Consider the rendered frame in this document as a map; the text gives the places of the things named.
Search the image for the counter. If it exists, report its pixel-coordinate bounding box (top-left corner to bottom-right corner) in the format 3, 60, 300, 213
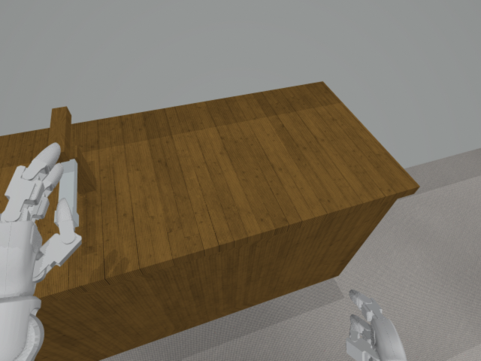
0, 81, 420, 361

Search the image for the left robot hand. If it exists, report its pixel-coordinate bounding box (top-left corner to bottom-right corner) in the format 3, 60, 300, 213
0, 142, 82, 299

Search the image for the right robot hand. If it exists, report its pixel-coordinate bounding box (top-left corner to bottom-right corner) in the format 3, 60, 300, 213
346, 290, 407, 361

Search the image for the tap lever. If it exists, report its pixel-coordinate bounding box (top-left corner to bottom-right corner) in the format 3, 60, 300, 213
54, 159, 79, 227

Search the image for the robot left forearm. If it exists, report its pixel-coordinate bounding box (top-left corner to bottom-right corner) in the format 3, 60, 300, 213
0, 296, 44, 361

